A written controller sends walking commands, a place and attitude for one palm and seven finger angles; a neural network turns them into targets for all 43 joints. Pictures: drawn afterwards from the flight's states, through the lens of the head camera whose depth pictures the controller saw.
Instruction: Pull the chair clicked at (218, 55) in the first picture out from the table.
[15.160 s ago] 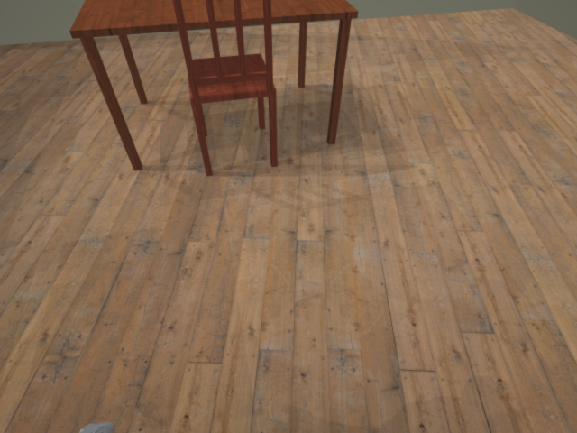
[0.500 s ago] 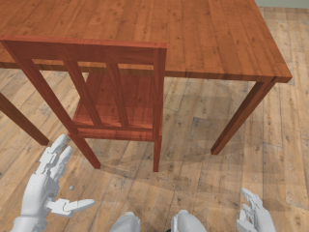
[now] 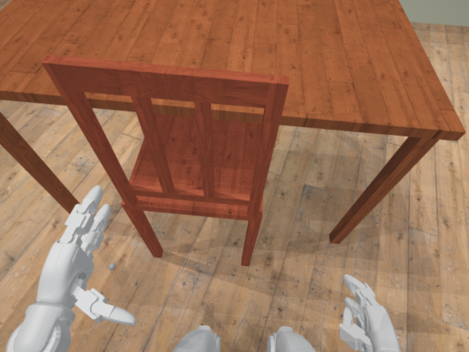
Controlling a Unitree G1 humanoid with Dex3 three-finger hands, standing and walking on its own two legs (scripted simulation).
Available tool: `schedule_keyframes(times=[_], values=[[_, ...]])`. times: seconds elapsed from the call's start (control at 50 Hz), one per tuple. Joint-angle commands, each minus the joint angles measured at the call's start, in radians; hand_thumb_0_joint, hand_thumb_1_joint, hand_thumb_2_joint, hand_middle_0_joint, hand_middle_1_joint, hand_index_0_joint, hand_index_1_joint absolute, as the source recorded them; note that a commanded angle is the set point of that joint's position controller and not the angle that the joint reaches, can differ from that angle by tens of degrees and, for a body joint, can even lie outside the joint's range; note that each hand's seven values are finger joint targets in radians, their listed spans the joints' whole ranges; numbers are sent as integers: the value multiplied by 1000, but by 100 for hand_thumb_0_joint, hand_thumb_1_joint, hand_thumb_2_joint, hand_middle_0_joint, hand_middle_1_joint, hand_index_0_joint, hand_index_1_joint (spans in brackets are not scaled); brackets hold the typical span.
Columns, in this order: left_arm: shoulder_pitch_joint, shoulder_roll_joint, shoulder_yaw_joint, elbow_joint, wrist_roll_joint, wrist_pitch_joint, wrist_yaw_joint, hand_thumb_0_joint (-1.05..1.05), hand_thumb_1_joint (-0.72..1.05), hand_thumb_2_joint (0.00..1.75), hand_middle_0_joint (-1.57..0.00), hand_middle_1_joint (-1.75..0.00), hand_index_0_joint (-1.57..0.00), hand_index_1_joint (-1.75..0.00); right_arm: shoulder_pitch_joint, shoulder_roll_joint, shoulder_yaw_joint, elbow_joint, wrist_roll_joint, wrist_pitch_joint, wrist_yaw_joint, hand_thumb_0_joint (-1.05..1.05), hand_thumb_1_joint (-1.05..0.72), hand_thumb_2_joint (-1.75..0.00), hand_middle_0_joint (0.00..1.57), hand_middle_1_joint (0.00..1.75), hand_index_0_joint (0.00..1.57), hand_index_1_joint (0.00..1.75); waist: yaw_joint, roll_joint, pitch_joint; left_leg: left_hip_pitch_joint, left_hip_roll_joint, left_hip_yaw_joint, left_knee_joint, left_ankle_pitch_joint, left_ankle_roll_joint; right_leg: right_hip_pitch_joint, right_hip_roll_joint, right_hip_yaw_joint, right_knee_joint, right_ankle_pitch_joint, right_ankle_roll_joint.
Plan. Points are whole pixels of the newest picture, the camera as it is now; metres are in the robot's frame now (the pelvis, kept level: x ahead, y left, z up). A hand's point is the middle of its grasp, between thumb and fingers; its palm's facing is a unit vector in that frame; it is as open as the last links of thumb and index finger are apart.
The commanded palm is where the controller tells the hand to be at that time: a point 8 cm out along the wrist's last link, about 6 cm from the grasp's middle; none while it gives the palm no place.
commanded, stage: raise the hand toward the chair's back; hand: left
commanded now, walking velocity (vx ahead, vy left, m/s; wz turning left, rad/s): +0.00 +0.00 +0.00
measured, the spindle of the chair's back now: (157, 152) +0.48 +0.20 +0.00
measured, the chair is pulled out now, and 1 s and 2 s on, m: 0.00 0.00 0.00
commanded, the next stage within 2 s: aim the fingers beside a spindle in 0.56 s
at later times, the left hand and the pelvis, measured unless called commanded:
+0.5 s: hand (113, 259) +0.25 +0.20 +0.04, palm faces -0.01 -1.00 -0.06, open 16.9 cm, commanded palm +0.22 +0.26 +0.05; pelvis +0.00 +0.00 +0.00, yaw +0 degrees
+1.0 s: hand (130, 251) +0.26 +0.19 +0.03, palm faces -0.01 -1.00 -0.07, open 16.9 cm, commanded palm +0.25 +0.24 +0.03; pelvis +0.00 -0.02 +0.00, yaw +0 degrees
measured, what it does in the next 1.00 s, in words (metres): stands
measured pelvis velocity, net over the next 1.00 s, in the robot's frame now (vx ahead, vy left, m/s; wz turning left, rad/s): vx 0.00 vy -0.02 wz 0.00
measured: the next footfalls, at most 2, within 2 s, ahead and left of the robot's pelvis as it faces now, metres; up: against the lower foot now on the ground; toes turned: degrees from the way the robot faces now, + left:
none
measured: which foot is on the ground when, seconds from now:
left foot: down 0.00-1.00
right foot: down 0.00-1.00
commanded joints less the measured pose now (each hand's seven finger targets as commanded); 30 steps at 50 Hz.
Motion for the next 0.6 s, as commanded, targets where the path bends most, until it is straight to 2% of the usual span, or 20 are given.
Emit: schedule_keyframes(times=[0.0, 0.02, 0.06, 0.14, 0.18, 0.22, 0.24, 0.3, 0.36, 0.38, 0.4, 0.42, 0.48, 0.52, 0.58], values=[[-83, 130, 80, -187, -30, -64, -3, 0, -50, 30, -6, -8, -6, -8, -2, -162, -81, -135, 9, -51, -12, 0, -90, -90, 20, 30, 20, 30, -17, 44, -235, 183, 38, -111, -212, 417, -104, 153, 20, 31, -104, 176, -8], [-86, 148, 96, -166, -30, -59, -4, 0, -50, 30, -6, -8, -6, -8, -4, -167, -80, -134, 9, -49, -13, 0, -90, -90, 20, 30, 20, 30, -17, 25, -225, 167, 38, -111, -212, 405, -100, 155, 22, 32, -106, 170, -9], [-90, 135, 90, -162, -37, -56, -10, 0, -50, 30, -6, -8, -6, -8, -3, -166, -81, -135, 11, -50, -12, 0, -90, -90, 20, 30, 20, 30, -11, 45, -225, 177, 37, -112, -226, 400, -106, 162, 21, 29, -110, 161, -11], [-65, 137, 89, -168, -35, -56, -5, 0, -50, 30, -6, -8, -6, -8, 3, -168, -83, -140, 12, -53, -8, 0, -90, -90, 20, 30, 20, 30, -7, 42, -235, 183, 37, -111, -232, 426, -105, 181, 19, 30, -117, 174, -10], [-71, 148, 92, -195, -34, -65, 2, 0, -50, 30, -6, -8, -6, -8, 6, -169, -85, -137, 9, -56, -5, 0, -90, -90, 20, 30, 20, 30, -6, 69, -253, 209, 41, -115, -230, 456, -113, 170, 19, 29, -113, 181, -10], [-58, 154, 103, -179, -30, -70, 14, 0, -50, 30, -6, -8, -6, -8, 5, -170, -86, -132, 7, -54, -1, 0, -90, -90, 20, 30, 20, 30, -6, 54, -234, 197, 42, -113, -229, 459, -111, 168, 21, 29, -113, 181, -11], [-63, 144, 92, -184, -28, -75, 15, 0, -50, 30, -6, -8, -6, -8, 7, -168, -86, -133, 8, -54, 0, 0, -90, -90, 20, 30, 20, 30, -12, 61, -230, 201, 42, -111, -228, 455, -111, 162, 20, 29, -114, 180, -10], [-69, 146, 98, -172, -30, -85, 19, 0, -50, 30, -6, -8, -6, -8, 6, -170, -87, -131, 6, -52, 1, 0, -90, -90, 20, 30, 20, 30, -9, 62, -227, 185, 39, -110, -227, 430, -113, 160, 20, 30, -110, 170, -12], [-82, 143, 92, -167, -32, -89, 14, 0, -50, 30, -6, -8, -6, -8, 4, -170, -86, -131, 6, -50, 1, 0, -90, -90, 20, 30, 20, 30, -15, 57, -235, 172, 35, -99, -218, 403, -103, 169, 19, 38, -116, 173, -10], [-81, 141, 91, -152, -34, -87, 11, 0, -50, 30, -6, -8, -6, -8, 4, -169, -85, -133, 8, -50, 0, 0, -90, -90, 20, 30, 20, 30, -17, 40, -218, 157, 33, -99, -221, 378, -102, 172, 20, 38, -119, 163, -11], [-84, 131, 83, -156, -37, -88, 7, 0, -50, 30, -6, -8, -6, -8, 0, -170, -84, -134, 9, -51, -1, 0, -90, -90, 20, 30, 20, 30, -16, 53, -217, 154, 31, -95, -218, 370, -99, 169, 20, 40, -120, 160, -11], [-83, 146, 92, -154, -35, -87, 7, 0, -50, 30, -6, -8, -6, -8, 0, -171, -84, -132, 8, -50, -1, 0, -90, -90, 20, 30, 20, 30, -17, 35, -226, 145, 31, -92, -213, 365, -93, 181, 21, 44, -120, 163, -11], [-84, 140, 83, -174, -34, -87, 3, 0, -50, 30, -6, -8, -6, -8, 0, -166, -83, -136, 10, -51, -2, 0, -90, -90, 20, 30, 20, 30, -13, 60, -238, 164, 30, -91, -214, 392, -94, 190, 19, 46, -120, 186, -11], [-83, 161, 97, -173, -28, -86, 8, 0, -50, 30, -6, -8, -6, -8, 2, -167, -82, -130, 7, -50, -3, 0, -90, -90, 20, 30, 20, 30, -17, 42, -241, 164, 33, -94, -210, 405, -91, 191, 22, 45, -118, 195, -10], [-87, 145, 93, -173, -37, -85, 6, 0, -50, 30, -6, -8, -6, -8, -1, -161, -80, -130, 8, -50, -4, 0, -90, -90, 20, 30, 20, 30, -16, 49, -242, 149, 26, -85, -205, 388, -86, 205, 18, 50, -122, 203, -9]])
